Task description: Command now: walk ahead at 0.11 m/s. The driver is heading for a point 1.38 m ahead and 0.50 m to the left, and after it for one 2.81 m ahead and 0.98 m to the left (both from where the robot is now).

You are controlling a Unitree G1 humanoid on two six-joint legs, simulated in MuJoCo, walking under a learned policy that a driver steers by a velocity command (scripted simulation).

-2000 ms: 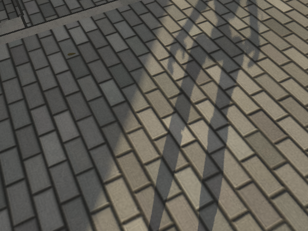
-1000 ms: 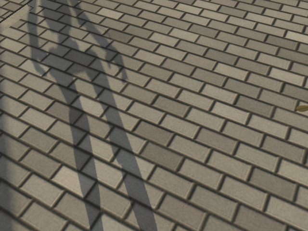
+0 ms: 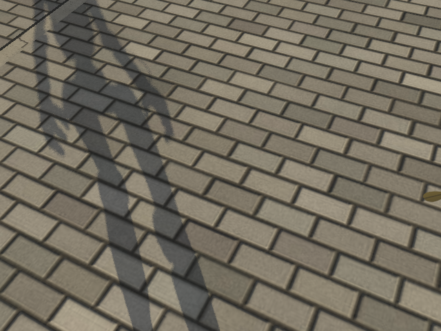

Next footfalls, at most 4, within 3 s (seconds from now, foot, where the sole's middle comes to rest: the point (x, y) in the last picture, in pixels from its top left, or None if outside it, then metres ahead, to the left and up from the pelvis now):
0.20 left None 0.14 0.09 -0.78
0.66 right None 0.37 -0.12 -0.78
1.18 left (201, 293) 0.59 0.13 -0.78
1.74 right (184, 198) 0.96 0.21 -0.78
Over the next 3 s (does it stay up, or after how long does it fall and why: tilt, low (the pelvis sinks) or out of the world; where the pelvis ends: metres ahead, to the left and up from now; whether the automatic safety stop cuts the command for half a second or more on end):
stays up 1.25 0.55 -0.01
